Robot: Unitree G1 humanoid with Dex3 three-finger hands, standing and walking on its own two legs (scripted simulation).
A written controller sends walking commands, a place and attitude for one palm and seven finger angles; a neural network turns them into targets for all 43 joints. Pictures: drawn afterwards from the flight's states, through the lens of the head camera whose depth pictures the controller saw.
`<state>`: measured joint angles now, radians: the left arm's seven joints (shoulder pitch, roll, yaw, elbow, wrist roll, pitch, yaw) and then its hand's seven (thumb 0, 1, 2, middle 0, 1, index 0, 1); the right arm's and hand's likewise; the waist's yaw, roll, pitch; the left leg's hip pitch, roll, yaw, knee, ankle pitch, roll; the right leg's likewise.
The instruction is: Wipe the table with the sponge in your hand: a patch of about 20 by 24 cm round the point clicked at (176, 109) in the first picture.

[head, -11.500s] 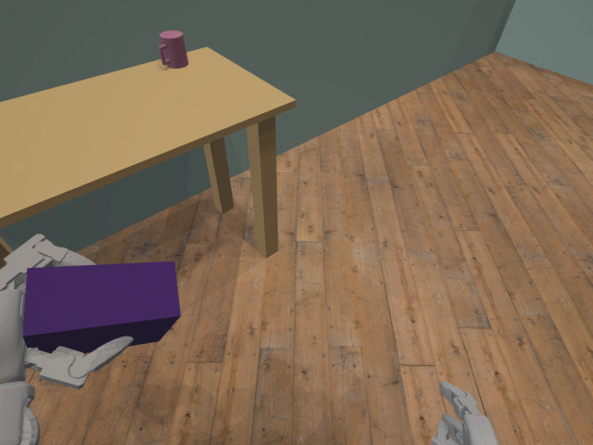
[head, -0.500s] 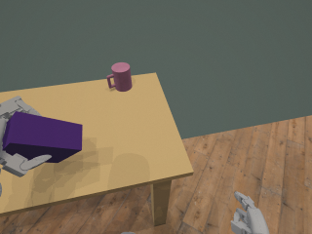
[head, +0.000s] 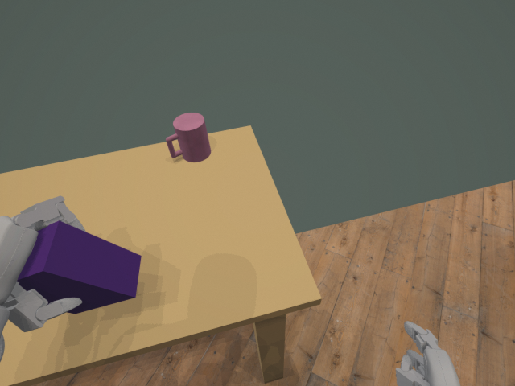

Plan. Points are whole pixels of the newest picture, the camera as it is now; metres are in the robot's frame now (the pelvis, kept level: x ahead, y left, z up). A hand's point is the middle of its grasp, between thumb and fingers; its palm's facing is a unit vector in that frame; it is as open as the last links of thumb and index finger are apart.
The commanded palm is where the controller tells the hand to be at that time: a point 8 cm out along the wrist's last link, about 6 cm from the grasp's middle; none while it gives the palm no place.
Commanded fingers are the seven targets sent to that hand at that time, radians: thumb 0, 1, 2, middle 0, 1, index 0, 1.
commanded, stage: turn the palm down, sponge in hand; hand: left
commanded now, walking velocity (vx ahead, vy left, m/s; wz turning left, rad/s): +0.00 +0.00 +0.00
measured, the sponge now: (82, 277) +0.21 +0.26 +0.11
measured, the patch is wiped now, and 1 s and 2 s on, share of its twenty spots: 0.00 0.00 0.00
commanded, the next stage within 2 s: move the sponge above the wiping area in 1.20 s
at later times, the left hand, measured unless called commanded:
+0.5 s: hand (33, 260) +0.21 +0.30 +0.16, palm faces +0.15 -0.18 -0.97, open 10.0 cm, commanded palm +0.17 +0.30 +0.22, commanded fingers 0.00 0.10 1.30 -1.20 -1.60 -1.20 -1.60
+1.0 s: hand (38, 259) +0.21 +0.30 +0.16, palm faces +0.08 -0.04 -1.00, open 10.0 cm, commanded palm +0.18 +0.28 +0.22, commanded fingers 0.00 0.10 1.30 -1.20 -1.60 -1.20 -1.60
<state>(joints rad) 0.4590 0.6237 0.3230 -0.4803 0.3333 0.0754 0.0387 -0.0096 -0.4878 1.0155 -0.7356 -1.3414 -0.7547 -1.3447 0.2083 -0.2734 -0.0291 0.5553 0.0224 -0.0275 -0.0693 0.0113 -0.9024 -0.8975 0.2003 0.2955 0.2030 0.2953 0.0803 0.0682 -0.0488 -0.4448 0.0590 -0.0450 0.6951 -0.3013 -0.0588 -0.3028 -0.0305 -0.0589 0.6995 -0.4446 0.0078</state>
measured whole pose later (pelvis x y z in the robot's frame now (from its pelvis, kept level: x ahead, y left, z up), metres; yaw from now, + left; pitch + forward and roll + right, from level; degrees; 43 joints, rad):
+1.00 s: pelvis -0.01 +0.00 +0.02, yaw +0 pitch -2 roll +0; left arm 0.19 0.61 0.05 -0.32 0.81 0.33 -0.06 -0.01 -0.49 1.02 -0.74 -1.34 -0.76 -1.34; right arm 0.01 -0.27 0.04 0.63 0.05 0.04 -0.05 0.01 -0.90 -0.90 0.20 0.30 0.20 0.30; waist 0.13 0.12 -0.01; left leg -0.27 0.05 -0.04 0.49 -0.19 -0.05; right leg -0.14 -0.03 -0.07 0.51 -0.34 0.01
